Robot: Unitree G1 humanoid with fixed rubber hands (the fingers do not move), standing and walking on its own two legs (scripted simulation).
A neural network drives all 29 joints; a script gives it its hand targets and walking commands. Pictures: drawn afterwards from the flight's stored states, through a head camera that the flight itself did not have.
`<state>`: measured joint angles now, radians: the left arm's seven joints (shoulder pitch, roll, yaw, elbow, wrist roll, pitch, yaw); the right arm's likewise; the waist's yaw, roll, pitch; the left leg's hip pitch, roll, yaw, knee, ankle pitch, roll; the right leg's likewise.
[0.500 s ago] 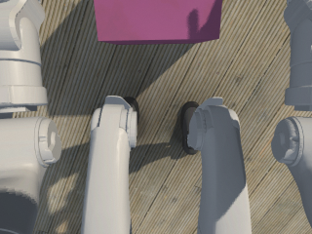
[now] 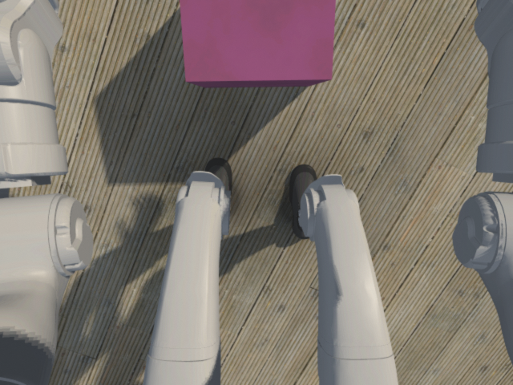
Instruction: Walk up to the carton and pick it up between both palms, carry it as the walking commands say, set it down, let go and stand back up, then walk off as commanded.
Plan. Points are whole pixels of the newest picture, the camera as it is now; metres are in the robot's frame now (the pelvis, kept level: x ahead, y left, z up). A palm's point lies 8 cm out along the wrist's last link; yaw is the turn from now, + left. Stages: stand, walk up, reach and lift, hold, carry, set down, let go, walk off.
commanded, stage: set down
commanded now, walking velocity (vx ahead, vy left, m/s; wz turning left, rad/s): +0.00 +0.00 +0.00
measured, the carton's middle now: (257, 26) +0.56 +0.02 -0.48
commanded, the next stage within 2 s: let go in 0.28 s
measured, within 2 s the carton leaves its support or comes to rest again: neither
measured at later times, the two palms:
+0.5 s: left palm out of the picture +0.51 +0.23 -0.06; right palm out of the picture +0.51 -0.21 -0.05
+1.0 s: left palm out of the picture +0.34 +0.24 +0.08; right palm out of the picture +0.36 -0.22 +0.09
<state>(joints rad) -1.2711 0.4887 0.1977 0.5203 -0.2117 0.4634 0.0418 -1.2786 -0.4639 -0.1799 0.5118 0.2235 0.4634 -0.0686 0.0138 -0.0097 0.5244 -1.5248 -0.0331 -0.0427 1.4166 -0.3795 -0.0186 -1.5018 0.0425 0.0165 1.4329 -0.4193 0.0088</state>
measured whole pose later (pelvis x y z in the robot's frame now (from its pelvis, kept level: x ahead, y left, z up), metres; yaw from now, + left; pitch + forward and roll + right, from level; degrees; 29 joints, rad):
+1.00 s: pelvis +0.10 +0.01 +0.16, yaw +0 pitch +12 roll +0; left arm -0.04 0.22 0.08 0.45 0.02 0.09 -0.04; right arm -0.06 -0.22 -0.11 0.45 -0.02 0.09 0.05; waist 0.01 -0.01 0.07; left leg -0.61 -0.02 -0.03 0.68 -0.28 0.01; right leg -0.59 0.02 0.05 0.68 -0.30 0.01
